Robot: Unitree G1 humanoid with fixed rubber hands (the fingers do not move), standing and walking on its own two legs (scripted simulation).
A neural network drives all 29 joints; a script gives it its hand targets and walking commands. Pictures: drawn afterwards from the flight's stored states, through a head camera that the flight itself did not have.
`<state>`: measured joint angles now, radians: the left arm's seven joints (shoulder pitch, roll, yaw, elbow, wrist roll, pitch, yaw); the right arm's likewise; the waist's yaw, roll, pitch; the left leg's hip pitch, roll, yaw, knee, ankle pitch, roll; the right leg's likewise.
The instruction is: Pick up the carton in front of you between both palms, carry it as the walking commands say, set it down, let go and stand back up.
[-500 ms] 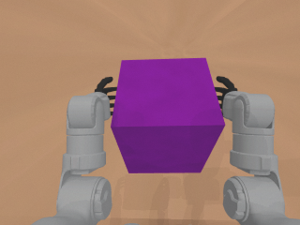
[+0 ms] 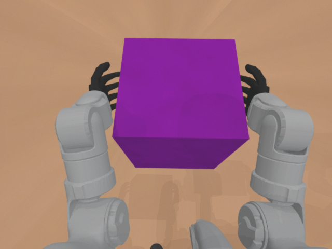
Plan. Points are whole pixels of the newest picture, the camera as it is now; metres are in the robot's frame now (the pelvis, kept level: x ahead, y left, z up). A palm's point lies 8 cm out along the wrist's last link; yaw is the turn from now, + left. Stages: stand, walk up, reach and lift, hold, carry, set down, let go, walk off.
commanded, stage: carry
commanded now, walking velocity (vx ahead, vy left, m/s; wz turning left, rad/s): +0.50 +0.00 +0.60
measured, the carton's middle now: (176, 114) +0.41 -0.04 +0.06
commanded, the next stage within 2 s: none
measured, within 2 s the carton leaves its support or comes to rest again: neither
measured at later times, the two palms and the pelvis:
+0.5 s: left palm (36, 17) +0.61 +0.25 +0.19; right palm out of the picture +0.72 -0.03 +0.18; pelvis +0.31 -0.02 +0.03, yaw +17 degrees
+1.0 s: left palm out of the picture +0.91 +0.39 +0.21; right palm out of the picture +1.01 +0.11 +0.22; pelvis +0.61 +0.11 +0.05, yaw +21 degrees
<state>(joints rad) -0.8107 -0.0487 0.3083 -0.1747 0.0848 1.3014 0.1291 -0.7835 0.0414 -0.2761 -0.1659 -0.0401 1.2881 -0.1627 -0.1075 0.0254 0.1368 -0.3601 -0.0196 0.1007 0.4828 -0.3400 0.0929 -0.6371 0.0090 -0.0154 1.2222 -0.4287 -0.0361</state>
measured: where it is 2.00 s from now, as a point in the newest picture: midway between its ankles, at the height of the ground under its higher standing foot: (120, 83)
